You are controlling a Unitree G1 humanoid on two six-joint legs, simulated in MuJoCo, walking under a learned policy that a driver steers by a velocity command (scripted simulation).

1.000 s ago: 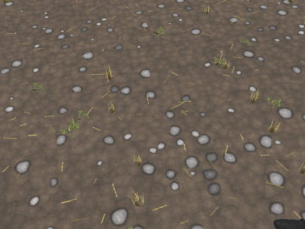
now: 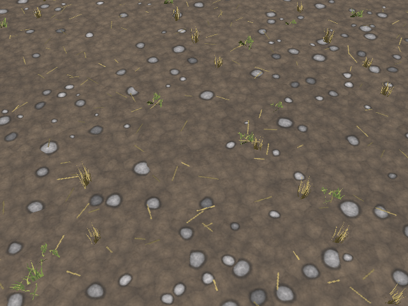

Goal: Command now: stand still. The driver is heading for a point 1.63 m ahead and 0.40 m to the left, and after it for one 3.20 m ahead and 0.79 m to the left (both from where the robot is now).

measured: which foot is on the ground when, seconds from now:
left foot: down 0.00-1.00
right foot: down 0.00-1.00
